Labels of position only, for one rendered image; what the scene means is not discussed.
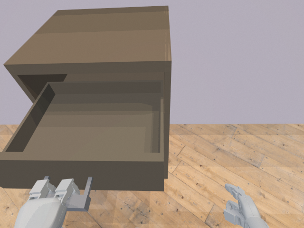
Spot robot right forearm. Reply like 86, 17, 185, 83
244, 217, 269, 228

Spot handle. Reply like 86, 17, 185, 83
44, 176, 94, 212

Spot robot left hand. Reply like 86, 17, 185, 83
14, 179, 80, 228

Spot drawer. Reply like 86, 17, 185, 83
0, 80, 164, 191

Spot cabinet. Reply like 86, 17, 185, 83
3, 6, 171, 179

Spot robot right hand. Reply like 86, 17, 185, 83
223, 183, 261, 228

